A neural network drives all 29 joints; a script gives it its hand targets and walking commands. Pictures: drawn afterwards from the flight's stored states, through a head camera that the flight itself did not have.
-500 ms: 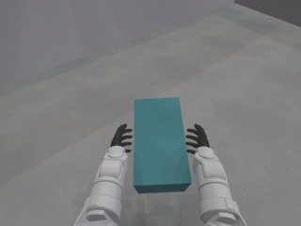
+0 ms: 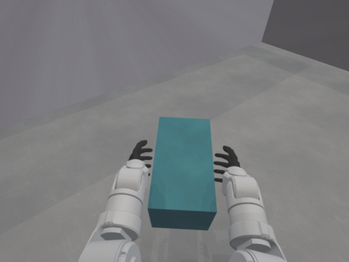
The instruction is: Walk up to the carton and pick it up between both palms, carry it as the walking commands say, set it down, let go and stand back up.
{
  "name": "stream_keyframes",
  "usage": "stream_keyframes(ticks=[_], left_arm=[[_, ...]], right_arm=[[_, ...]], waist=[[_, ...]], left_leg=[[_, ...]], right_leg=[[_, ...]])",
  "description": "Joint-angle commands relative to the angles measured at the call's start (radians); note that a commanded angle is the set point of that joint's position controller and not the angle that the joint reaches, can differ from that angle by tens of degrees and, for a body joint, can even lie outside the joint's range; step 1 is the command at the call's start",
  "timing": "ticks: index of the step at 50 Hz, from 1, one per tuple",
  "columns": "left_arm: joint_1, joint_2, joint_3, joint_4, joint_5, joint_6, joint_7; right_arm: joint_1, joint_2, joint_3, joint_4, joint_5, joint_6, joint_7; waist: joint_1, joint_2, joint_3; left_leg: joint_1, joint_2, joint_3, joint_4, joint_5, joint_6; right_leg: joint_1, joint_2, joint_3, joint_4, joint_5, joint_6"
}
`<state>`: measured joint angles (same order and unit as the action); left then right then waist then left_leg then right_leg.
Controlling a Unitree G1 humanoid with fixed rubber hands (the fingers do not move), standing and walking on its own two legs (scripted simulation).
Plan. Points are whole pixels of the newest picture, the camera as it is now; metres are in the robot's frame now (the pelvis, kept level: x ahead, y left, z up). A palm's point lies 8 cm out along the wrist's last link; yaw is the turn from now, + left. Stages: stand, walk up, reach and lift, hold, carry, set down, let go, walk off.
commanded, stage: reach and lift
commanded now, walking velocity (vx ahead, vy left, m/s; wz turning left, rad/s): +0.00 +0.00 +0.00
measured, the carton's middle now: (182, 170) +0.39 -0.01 -0.02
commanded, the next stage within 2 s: hold in 1.34 s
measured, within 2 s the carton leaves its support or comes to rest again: neither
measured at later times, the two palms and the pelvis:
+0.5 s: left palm (132, 168) +0.33 +0.12 +0.06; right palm (228, 171) +0.33 -0.12 +0.06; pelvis +0.01 -0.01 +0.00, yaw +0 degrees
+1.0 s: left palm (129, 175) +0.32 +0.12 +0.05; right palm (228, 172) +0.33 -0.12 +0.06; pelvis +0.02 -0.01 +0.01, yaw +0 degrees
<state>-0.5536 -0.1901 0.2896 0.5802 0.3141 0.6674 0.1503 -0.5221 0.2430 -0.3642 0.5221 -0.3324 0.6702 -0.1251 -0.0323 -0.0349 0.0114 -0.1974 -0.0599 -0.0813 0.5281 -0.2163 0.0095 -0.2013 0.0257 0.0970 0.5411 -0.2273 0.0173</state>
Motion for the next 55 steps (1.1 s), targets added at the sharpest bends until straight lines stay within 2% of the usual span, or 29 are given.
stream_keyframes(ticks=[1, 5, 9, 12, 16, 18, 19, 21, 23, 28, 35, 37, 43, 52, 55], left_arm=[[-0.702, -1.144, -0.377, 0.083, -0.253, -0.038, -0.339], [-0.680, -1.160, -0.307, 0.164, -0.243, -0.030, -0.343], [-0.638, -1.207, -0.335, 0.131, -0.262, -0.027, -0.345], [-0.611, -1.209, -0.364, 0.099, -0.276, -0.022, -0.343], [-0.625, -1.172, -0.392, 0.032, -0.276, -0.026, -0.338], [-0.623, -1.158, -0.411, -0.007, -0.274, -0.026, -0.332], [-0.623, -1.156, -0.421, -0.024, -0.275, -0.024, -0.328], [-0.599, -1.149, -0.433, -0.039, -0.277, -0.020, -0.325], [-0.582, -1.129, -0.440, -0.054, -0.269, -0.016, -0.319], [-0.511, -1.110, -0.461, -0.085, -0.266, 0.000, -0.315], [-0.458, -1.094, -0.500, -0.135, -0.284, 0.013, -0.320], [-0.447, -1.096, -0.513, -0.145, -0.292, 0.015, -0.322], [-0.452, -1.106, -0.550, -0.201, -0.307, 0.017, -0.322], [-0.484, -1.108, -0.549, -0.201, -0.308, 0.017, -0.324], [-0.498, -1.100, -0.542, -0.206, -0.305, 0.013, -0.324]], right_arm=[[-0.774, 1.100, 0.465, 0.071, 0.278, -0.023, 0.293], [-0.819, 1.077, 0.430, 0.077, 0.267, -0.026, 0.286], [-0.793, 1.070, 0.450, 0.017, 0.267, -0.029, 0.273], [-0.777, 1.067, 0.481, -0.029, 0.276, -0.025, 0.264], [-0.733, 1.094, 0.505, -0.037, 0.286, -0.020, 0.262], [-0.706, 1.099, 0.515, -0.038, 0.291, -0.019, 0.265], [-0.679, 1.102, 0.514, -0.022, 0.293, -0.016, 0.266], [-0.677, 1.110, 0.531, -0.043, 0.306, -0.018, 0.267], [-0.659, 1.108, 0.533, -0.044, 0.311, -0.016, 0.269], [-0.616, 1.105, 0.565, -0.079, 0.320, -0.008, 0.267], [-0.546, 1.107, 0.595, -0.120, 0.323, -0.001, 0.260], [-0.523, 1.099, 0.602, -0.129, 0.327, 0.000, 0.259], [-0.499, 1.109, 0.615, -0.149, 0.340, 0.000, 0.263], [-0.483, 1.111, 0.595, -0.103, 0.329, 0.008, 0.278], [-0.508, 1.122, 0.597, -0.101, 0.331, 0.006, 0.283]], waist=[[0.040, 0.036, -0.275], [0.039, 0.030, -0.256], [0.024, 0.032, -0.306], [0.024, 0.019, -0.331], [0.044, 0.000, -0.347], [0.054, 0.016, -0.357], [0.048, 0.030, -0.349], [0.063, 0.021, -0.367], [0.071, 0.049, -0.347], [0.083, 0.036, -0.342], [0.074, 0.004, -0.328], [0.066, 0.011, -0.328], [0.058, 0.041, -0.337], [0.049, 0.043, -0.284], [0.056, 0.028, -0.287]], left_leg=[[0.106, -0.010, -0.019, -0.123, -0.141, -0.016], [0.129, -0.008, -0.008, -0.122, -0.112, -0.014], [0.170, -0.007, -0.013, -0.115, 0.024, -0.021], [0.176, -0.007, -0.021, -0.110, 0.096, -0.019], [0.182, -0.014, -0.017, -0.109, 0.105, -0.014], [0.176, -0.014, -0.016, -0.108, 0.118, -0.016], [0.177, -0.012, -0.017, -0.109, 0.121, -0.016], [0.179, -0.015, -0.016, -0.104, 0.149, -0.015], [0.174, -0.017, -0.011, -0.105, 0.152, -0.019], [0.182, -0.019, -0.008, -0.103, 0.168, -0.018], [0.192, -0.023, -0.007, -0.105, 0.198, -0.016], [0.194, -0.022, -0.009, -0.106, 0.206, -0.018], [0.187, -0.022, -0.010, -0.103, 0.193, -0.022], [0.156, -0.015, -0.008, -0.115, 0.082, -0.018], [0.150, -0.013, -0.008, -0.113, 0.060, -0.012]], right_leg=[[0.019, 0.028, -0.031, -0.111, -0.155, -0.018], [0.006, 0.020, -0.030, -0.121, -0.147, -0.018], [0.053, 0.025, -0.029, -0.116, -0.010, -0.015], [0.095, 0.033, -0.029, -0.110, 0.063, -0.011], [0.100, 0.037, -0.017, -0.114, 0.075, -0.003], [0.109, 0.039, -0.012, -0.111, 0.093, -0.004], [0.105, 0.038, -0.009, -0.110, 0.101, -0.007], [0.120, 0.039, -0.004, -0.109, 0.130, -0.003], [0.121, 0.041, 0.000, -0.112, 0.138, -0.006], [0.128, 0.043, 0.010, -0.116, 0.165, -0.003], [0.143, 0.043, 0.017, -0.123, 0.220, 0.006], [0.147, 0.044, 0.015, -0.124, 0.231, 0.005], [0.154, 0.047, 0.013, -0.121, 0.210, 0.001], [0.116, 0.047, 0.001, -0.130, 0.081, -0.006], [0.110, 0.044, 0.008, -0.127, 0.059, -0.005]])
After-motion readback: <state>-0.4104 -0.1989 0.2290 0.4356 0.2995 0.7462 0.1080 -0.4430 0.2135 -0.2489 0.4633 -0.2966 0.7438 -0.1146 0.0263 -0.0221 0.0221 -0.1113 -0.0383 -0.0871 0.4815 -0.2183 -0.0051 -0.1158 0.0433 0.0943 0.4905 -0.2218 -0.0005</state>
